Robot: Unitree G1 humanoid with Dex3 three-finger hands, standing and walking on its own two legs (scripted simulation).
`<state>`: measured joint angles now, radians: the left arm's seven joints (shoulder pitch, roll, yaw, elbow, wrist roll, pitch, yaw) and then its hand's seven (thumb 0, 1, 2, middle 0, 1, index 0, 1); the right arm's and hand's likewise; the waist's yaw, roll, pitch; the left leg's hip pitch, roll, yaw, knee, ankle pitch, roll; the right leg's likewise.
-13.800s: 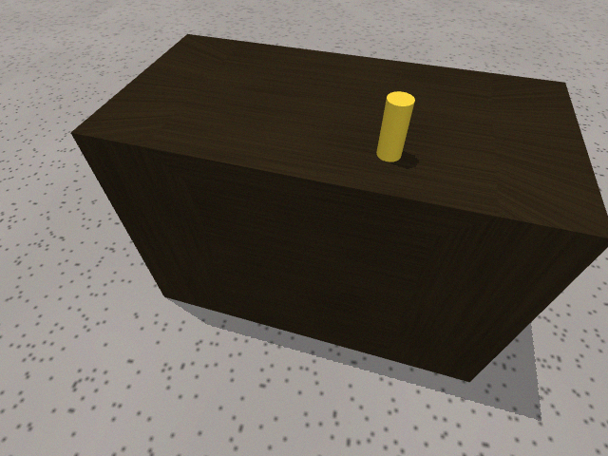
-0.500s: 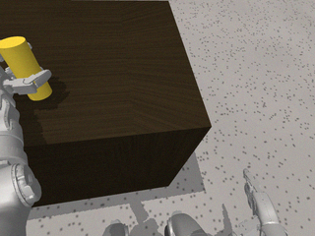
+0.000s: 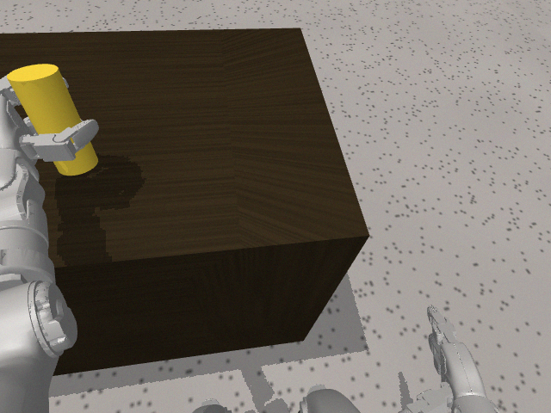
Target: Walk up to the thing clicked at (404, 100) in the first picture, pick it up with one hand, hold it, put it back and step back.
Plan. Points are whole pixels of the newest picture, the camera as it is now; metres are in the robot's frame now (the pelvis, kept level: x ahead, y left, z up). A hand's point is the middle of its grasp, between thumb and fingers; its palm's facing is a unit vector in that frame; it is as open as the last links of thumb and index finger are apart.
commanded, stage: settle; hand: left
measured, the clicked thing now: (58, 123) +0.49 +0.25 +0.14
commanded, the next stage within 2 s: lift in 0.38 s
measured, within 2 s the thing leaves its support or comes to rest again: neither
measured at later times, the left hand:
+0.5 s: hand (54, 103) +0.49 +0.24 +0.17, palm faces +0.23 -0.97 +0.00, open 9.1 cm
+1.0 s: hand (35, 90) +0.45 +0.23 +0.22, palm faces +0.23 -0.97 -0.01, open 9.0 cm
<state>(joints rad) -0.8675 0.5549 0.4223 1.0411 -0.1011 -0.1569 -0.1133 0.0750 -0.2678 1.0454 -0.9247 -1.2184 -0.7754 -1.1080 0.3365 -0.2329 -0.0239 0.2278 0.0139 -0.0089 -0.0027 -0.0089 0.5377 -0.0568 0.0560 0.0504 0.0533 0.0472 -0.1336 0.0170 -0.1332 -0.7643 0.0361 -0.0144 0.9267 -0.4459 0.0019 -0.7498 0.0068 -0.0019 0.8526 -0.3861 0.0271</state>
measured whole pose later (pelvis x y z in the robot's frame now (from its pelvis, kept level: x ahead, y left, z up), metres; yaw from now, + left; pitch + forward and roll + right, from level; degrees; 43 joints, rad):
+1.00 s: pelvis +0.01 +0.00 +0.02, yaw +1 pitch +8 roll -1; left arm -0.71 0.41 0.33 0.67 -0.15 0.09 -0.05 0.07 -0.28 1.07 -0.92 -1.23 -0.78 -1.12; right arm 0.32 -0.24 -0.08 0.42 0.06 -0.07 -0.05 -0.01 0.54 -0.05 0.05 0.05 0.05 0.05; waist -0.04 0.05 -0.14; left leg -0.50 0.02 -0.01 0.75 -0.40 0.00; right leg -0.50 -0.01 0.00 0.70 -0.35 0.03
